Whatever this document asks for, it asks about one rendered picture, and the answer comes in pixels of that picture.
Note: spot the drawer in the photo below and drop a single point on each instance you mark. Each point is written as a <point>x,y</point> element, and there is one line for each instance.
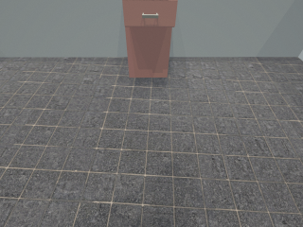
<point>133,10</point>

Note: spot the cabinet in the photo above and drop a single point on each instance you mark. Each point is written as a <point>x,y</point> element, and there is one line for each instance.
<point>148,49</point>

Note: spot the handle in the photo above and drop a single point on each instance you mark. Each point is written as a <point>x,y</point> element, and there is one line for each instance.
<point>150,16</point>

